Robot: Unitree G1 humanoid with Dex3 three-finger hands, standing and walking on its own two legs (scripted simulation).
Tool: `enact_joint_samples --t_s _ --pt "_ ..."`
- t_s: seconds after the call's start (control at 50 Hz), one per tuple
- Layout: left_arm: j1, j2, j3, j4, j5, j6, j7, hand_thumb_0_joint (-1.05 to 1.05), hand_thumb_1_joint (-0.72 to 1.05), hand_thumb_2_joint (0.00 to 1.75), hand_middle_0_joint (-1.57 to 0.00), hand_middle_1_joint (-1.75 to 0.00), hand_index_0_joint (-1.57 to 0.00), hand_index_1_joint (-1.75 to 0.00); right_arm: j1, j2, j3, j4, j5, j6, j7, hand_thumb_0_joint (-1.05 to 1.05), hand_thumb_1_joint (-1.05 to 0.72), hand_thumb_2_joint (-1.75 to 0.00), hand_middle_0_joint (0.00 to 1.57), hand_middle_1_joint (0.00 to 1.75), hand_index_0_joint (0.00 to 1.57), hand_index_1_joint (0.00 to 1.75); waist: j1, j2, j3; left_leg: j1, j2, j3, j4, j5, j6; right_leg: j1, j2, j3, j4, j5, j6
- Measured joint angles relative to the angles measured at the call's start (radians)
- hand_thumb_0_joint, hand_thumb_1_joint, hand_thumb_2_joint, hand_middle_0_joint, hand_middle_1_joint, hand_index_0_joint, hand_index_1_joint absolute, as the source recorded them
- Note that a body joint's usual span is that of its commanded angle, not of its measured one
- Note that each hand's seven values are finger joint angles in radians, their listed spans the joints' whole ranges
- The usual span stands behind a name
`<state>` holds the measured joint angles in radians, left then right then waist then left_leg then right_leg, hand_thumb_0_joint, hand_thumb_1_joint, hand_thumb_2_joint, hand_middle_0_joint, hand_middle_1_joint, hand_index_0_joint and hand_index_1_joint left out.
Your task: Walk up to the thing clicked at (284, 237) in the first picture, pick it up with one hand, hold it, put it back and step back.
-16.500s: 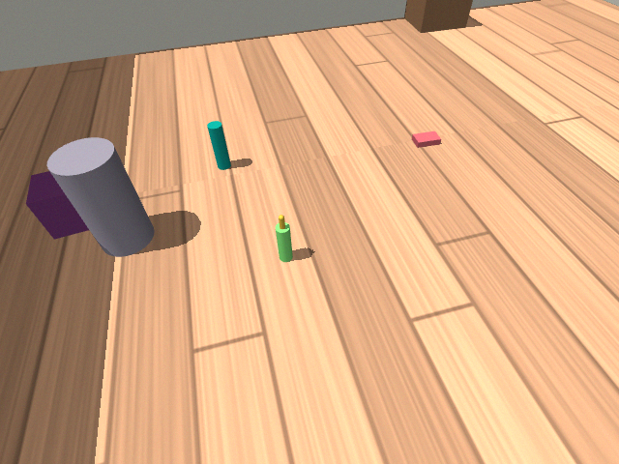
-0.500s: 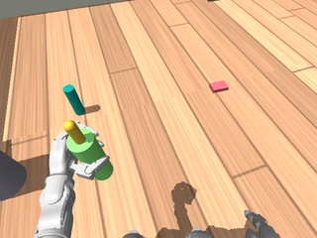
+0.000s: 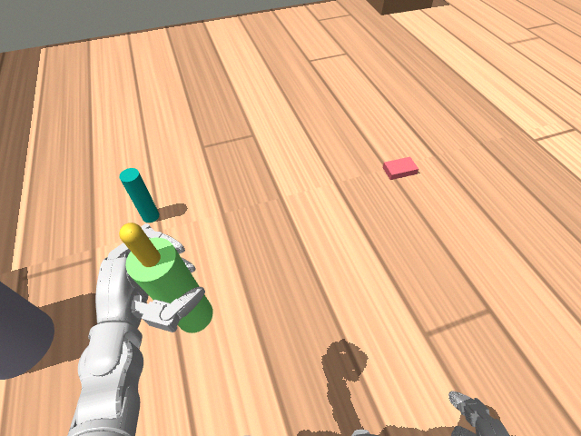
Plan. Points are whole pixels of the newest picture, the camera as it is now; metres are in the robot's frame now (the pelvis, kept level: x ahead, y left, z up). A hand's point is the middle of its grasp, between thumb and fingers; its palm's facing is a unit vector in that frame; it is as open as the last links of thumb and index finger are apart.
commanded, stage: hold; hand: left
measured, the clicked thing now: (168, 281) +0.32 +0.17 +0.05
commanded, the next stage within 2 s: none
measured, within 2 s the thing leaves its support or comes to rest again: neither
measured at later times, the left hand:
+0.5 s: hand (173, 271) +0.33 +0.17 +0.06, palm faces +0.08 -1.00 +0.02, open 8.8 cm
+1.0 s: hand (170, 272) +0.33 +0.17 +0.07, palm faces +0.07 -1.00 +0.01, open 8.8 cm
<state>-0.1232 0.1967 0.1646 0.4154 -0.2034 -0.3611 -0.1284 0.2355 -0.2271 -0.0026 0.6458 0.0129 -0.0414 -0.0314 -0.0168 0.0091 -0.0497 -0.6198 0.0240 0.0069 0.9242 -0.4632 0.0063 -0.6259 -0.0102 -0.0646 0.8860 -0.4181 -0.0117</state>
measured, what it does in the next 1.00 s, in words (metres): stands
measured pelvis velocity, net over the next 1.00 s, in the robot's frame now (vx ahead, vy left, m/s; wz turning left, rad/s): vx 0.00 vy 0.00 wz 0.00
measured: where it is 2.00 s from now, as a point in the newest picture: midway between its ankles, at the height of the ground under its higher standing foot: outside the picture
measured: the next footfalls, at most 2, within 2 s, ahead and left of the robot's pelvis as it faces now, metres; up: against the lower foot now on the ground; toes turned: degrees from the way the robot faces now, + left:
none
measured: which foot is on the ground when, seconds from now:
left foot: down 0.00-1.00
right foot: down 0.00-1.00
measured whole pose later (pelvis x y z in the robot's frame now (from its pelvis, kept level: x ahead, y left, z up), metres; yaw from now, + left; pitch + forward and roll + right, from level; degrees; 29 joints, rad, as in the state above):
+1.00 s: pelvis +0.00 +0.00 +0.01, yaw +0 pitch +6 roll -1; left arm -0.12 0.18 0.13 0.41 -0.18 -0.36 -0.09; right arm 0.23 -0.22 0.00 0.66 0.01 -0.04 -0.03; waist -0.01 0.01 -0.03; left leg -0.52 0.02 0.01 0.84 -0.43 0.01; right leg -0.53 -0.01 -0.06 0.80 -0.38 -0.01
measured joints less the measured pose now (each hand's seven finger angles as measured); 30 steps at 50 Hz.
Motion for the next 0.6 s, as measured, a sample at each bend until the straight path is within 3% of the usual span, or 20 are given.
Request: enact_joint_samples --t_s 0.6 --pt "0.008 -0.013 -0.016 -0.003 0.019 0.013 0.04 -0.04 -0.37 1.12 -0.83 -1.19 -0.86 -1.22 -0.007 0.005 0.0 0.008 -0.001 0.005 0.001 0.01 -0.9 -0.9 0.2 0.3 0.2 0.3 -0.001 -0.001 0.011 0.088 -0.002 0.004 -0.079 0.03 0.001 0.087 0.001 0.004 -0.078 0.03 0.002"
